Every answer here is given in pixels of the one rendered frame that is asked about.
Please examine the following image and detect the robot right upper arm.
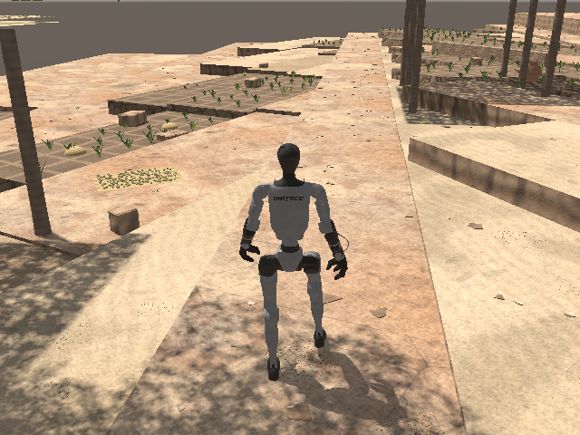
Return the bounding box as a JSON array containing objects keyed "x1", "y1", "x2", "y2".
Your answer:
[{"x1": 308, "y1": 182, "x2": 333, "y2": 234}]

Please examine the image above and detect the left robot forearm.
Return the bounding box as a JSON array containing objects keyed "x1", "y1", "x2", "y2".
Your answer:
[{"x1": 240, "y1": 218, "x2": 256, "y2": 249}]

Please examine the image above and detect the humanoid robot head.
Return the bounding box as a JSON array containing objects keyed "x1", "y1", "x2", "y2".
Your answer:
[{"x1": 274, "y1": 143, "x2": 304, "y2": 187}]

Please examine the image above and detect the right robot forearm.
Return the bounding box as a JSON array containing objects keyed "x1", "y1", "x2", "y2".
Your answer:
[{"x1": 324, "y1": 220, "x2": 345, "y2": 261}]

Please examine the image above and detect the robot left shin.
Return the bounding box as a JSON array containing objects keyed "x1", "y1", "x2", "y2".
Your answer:
[{"x1": 264, "y1": 308, "x2": 278, "y2": 368}]

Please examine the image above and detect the robot left hand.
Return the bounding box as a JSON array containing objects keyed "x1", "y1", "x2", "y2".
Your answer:
[{"x1": 239, "y1": 245, "x2": 260, "y2": 262}]

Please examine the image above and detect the robot left upper arm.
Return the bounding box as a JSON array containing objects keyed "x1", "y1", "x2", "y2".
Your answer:
[{"x1": 246, "y1": 182, "x2": 271, "y2": 232}]

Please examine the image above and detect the robot right hand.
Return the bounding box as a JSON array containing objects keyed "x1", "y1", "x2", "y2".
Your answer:
[{"x1": 326, "y1": 256, "x2": 348, "y2": 280}]

